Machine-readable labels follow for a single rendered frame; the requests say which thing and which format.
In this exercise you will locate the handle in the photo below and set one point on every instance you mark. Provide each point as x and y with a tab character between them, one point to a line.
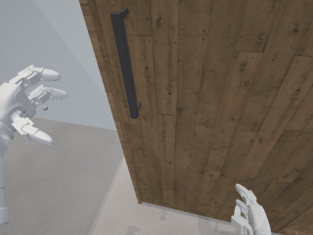
118	27

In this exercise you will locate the left robot forearm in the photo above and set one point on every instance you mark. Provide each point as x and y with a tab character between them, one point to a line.
6	136

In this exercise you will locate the robot right hand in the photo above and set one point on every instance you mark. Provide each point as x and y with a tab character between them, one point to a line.
254	220

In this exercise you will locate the robot left hand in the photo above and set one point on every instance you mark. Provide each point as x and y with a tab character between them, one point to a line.
13	99

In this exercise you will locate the wardrobe door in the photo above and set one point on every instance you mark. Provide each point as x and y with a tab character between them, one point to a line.
303	224
226	92

